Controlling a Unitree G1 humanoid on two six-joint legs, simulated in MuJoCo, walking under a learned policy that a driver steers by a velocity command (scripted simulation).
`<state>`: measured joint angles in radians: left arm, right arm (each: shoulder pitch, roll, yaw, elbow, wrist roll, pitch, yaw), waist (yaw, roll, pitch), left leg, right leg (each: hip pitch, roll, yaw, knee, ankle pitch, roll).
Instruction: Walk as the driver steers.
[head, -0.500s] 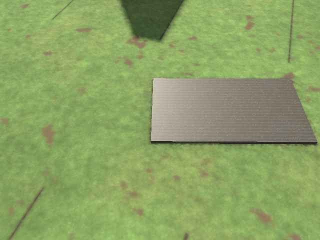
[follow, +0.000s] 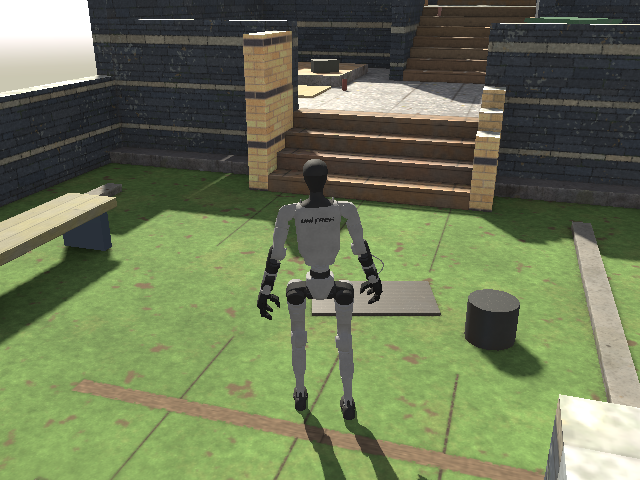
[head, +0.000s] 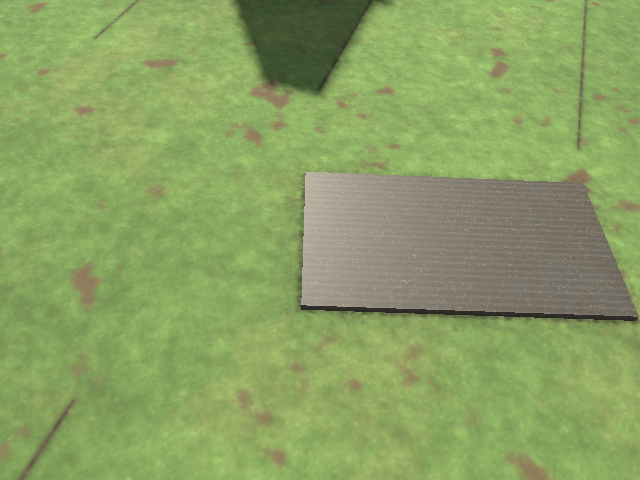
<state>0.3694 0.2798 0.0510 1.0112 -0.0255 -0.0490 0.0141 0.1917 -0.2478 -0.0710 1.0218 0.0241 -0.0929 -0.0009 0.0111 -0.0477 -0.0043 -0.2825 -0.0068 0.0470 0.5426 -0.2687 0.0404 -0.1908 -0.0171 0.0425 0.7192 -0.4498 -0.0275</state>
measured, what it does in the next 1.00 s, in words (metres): walks ahead: right foot, then left foot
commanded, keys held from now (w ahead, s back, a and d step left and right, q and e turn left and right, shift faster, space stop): w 0.64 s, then w+e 0.36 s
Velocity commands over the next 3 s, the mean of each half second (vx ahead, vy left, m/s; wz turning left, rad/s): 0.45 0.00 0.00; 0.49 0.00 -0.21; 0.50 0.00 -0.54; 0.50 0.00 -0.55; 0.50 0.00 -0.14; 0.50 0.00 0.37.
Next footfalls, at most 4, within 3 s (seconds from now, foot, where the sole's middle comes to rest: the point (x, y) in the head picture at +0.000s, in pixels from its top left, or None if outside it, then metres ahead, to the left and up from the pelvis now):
0.44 right None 0.42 -0.12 -0.77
0.98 left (275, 388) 0.72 0.10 -0.77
1.48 right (420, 321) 0.91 -0.24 -0.75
1.98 left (392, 225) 1.23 -0.19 -0.75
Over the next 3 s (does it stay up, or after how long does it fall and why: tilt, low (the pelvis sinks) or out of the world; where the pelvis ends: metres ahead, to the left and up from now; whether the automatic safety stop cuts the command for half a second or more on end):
stays up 1.43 -0.58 0.01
